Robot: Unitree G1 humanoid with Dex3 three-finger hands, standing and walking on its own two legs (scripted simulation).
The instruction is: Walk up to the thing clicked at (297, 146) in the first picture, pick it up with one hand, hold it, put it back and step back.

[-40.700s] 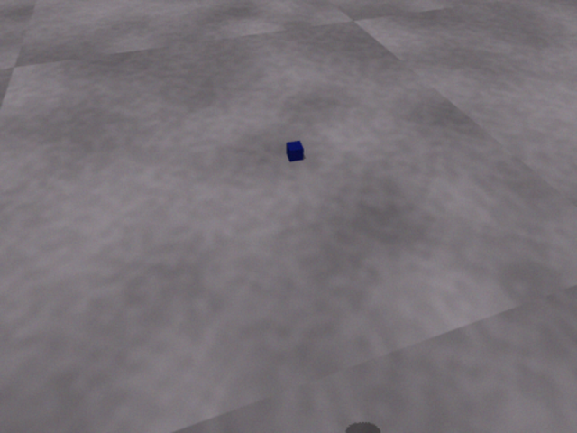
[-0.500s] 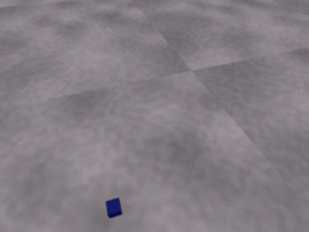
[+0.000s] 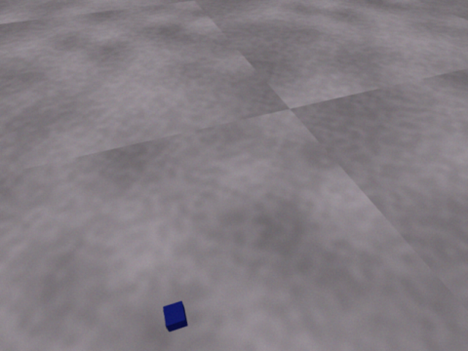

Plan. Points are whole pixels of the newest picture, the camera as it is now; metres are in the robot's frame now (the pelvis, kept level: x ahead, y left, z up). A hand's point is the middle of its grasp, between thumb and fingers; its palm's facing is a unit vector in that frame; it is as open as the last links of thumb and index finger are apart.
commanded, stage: stand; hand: left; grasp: from above
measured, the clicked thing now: (175, 316) +0.42 +0.25 -0.74
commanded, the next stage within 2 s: step back in 1.52 s
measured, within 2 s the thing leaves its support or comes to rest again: neither
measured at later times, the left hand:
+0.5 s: hand out of the picture +0.09 +0.23 -0.15, palm faces +0.01 -0.94 -0.33, open 7.4 cm
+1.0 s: hand out of the picture +0.09 +0.23 -0.15, palm faces -0.02 -0.94 -0.34, open 7.4 cm
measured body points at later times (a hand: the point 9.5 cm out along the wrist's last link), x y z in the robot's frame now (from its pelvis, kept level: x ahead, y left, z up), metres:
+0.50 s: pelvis +0.01 -0.01 +0.00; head +0.01 -0.02 +0.45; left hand +0.09 +0.28 -0.13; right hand +0.07 -0.30 -0.14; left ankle +0.02 +0.12 -0.74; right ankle +0.02 -0.14 -0.74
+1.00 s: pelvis +0.02 -0.02 +0.00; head +0.02 -0.02 +0.45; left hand +0.09 +0.28 -0.13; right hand +0.07 -0.31 -0.14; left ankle +0.02 +0.12 -0.74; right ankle +0.02 -0.14 -0.74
